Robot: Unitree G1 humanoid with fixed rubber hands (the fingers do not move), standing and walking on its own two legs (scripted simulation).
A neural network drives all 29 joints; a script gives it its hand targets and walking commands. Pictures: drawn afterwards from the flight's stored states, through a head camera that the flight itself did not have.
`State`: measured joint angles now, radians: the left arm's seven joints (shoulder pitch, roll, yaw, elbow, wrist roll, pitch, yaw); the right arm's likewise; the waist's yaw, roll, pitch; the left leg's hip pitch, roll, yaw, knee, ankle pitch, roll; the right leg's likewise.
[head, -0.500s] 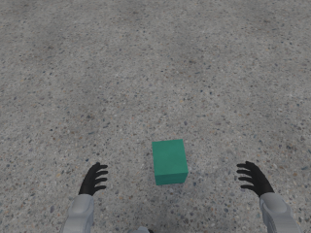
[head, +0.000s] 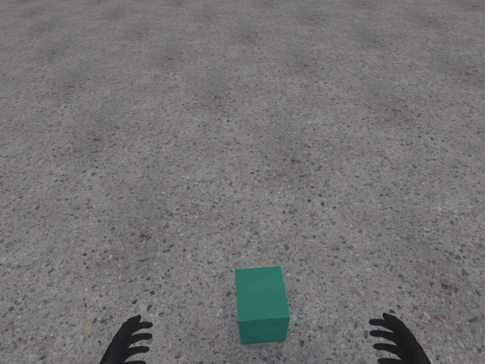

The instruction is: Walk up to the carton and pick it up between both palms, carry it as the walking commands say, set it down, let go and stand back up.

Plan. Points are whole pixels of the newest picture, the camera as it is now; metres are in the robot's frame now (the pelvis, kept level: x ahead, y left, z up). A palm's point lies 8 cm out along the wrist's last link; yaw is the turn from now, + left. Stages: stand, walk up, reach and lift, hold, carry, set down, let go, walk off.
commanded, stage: let go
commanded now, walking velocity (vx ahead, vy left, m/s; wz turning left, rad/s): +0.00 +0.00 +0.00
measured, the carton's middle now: (260, 306) +0.48 +0.00 -0.65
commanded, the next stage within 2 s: stand in 0.12 s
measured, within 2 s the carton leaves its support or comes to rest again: neither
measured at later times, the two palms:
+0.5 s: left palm (99, 352) +0.16 +0.27 -0.06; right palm out of the picture +0.15 -0.29 -0.09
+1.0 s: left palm (99, 350) +0.17 +0.28 -0.06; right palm (446, 363) +0.17 -0.29 -0.08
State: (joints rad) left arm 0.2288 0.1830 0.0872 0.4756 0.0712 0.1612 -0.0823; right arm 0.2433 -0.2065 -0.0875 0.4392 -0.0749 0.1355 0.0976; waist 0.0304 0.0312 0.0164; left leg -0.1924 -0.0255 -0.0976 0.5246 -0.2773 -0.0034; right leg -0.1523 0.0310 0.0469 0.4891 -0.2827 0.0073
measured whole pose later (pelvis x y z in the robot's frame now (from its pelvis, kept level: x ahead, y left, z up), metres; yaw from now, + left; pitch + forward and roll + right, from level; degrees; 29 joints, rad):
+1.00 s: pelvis +0.03 -0.01 +0.00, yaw +0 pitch -1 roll +0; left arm 0.23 0.31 0.08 0.55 0.07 0.01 0.02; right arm 0.17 -0.32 -0.09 0.71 -0.07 0.02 0.00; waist 0.03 0.00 0.03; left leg -0.19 -0.03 -0.10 0.52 -0.31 -0.01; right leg -0.17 0.03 0.05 0.52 -0.34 -0.01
